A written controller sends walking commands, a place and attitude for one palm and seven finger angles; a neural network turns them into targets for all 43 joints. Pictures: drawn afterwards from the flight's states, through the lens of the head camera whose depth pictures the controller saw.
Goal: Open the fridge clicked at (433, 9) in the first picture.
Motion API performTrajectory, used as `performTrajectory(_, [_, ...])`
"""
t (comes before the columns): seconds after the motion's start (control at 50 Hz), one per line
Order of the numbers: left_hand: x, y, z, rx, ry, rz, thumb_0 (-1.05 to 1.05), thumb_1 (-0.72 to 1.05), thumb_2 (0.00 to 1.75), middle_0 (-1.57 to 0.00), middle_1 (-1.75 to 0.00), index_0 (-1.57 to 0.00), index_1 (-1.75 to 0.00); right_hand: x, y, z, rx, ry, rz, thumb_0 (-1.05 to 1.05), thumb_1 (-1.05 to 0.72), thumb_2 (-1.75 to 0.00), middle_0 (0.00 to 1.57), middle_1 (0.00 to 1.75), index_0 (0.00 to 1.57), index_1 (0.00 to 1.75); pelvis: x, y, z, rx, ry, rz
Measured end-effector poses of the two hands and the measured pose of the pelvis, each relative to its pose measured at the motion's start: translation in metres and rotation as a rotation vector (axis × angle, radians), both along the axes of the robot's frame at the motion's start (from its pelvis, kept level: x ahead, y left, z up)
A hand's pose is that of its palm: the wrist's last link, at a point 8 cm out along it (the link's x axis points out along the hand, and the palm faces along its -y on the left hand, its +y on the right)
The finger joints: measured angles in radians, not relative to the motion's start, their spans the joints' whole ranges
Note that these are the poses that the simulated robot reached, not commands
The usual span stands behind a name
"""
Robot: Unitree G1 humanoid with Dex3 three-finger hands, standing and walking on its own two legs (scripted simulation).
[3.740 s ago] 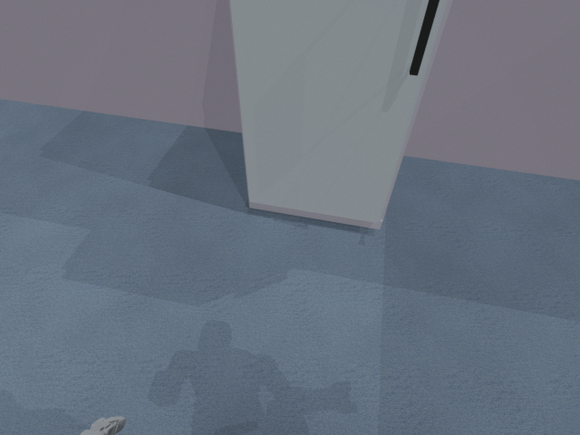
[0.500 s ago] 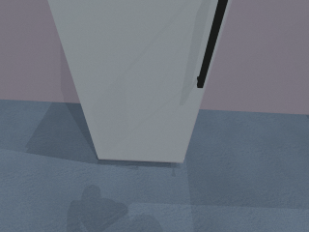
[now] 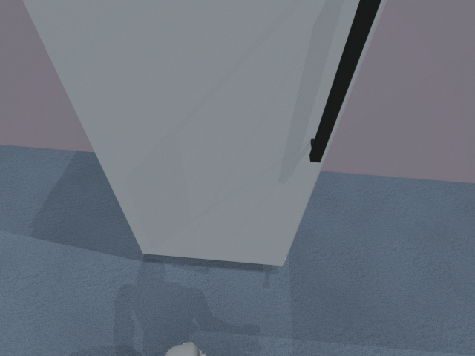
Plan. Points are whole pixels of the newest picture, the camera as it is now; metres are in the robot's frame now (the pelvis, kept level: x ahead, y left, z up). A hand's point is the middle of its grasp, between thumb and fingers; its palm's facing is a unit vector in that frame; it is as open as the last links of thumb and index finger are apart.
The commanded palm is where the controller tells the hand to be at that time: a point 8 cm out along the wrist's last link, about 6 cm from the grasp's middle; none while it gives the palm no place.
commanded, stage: come to a stop and stand still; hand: right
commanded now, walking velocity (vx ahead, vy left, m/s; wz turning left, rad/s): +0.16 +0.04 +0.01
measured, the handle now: (343, 65) +0.55 -0.13 +0.23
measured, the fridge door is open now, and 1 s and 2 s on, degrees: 0 0 0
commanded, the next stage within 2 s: look again from close up in 1.98 s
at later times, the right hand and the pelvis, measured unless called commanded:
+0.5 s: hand out of the picture +0.11 -0.20 -0.19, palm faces +0.08 +0.98 -0.21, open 7.3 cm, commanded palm none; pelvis +0.06 -0.01 -0.01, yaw -1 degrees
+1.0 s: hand out of the picture +0.03 -0.19 -0.17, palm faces +0.02 +0.98 -0.20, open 7.4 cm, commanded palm none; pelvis +0.01 -0.02 +0.00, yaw +0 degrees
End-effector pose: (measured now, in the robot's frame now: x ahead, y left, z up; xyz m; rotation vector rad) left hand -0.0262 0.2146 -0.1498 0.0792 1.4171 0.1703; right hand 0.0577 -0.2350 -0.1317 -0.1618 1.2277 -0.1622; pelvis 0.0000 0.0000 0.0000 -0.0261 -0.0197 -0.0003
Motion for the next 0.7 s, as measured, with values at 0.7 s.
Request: performTrajectory(0.7, [0.139,-0.016,0.022,0.088,-0.172,-0.096,0.0,0.92,0.9,-0.2,-0.3,-0.2,-0.3,0.002,-0.033,-0.015,0.012,0.138,-0.065,0.01,-0.91,-0.9,0.2,0.3,0.19,0.3,0.043,-0.029,0.002,0.034,0.009,0.004])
